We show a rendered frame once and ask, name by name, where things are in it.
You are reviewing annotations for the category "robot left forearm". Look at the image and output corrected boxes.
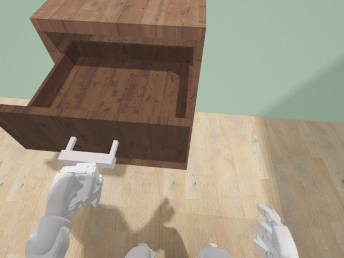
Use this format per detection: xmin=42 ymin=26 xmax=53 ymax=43
xmin=25 ymin=215 xmax=72 ymax=258

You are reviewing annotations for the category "handle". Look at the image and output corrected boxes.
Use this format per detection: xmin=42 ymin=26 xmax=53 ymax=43
xmin=58 ymin=137 xmax=119 ymax=169

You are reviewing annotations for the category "robot left hand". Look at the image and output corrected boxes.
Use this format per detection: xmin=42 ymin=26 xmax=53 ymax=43
xmin=45 ymin=162 xmax=104 ymax=220

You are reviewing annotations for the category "robot right hand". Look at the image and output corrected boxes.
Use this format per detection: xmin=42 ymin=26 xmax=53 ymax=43
xmin=254 ymin=203 xmax=299 ymax=258

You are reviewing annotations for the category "cabinet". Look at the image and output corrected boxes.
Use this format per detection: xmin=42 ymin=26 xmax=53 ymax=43
xmin=30 ymin=0 xmax=206 ymax=170

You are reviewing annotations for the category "left robot thigh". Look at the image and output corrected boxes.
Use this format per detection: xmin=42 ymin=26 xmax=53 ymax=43
xmin=124 ymin=246 xmax=155 ymax=258

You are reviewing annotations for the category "robot thigh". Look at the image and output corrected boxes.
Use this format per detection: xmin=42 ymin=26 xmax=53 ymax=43
xmin=124 ymin=246 xmax=155 ymax=258
xmin=198 ymin=247 xmax=231 ymax=258

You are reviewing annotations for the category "drawer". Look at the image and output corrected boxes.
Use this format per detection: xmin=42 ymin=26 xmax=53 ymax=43
xmin=0 ymin=40 xmax=194 ymax=163

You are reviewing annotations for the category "right robot thigh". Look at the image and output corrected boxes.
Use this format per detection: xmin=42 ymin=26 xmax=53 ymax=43
xmin=198 ymin=247 xmax=231 ymax=258

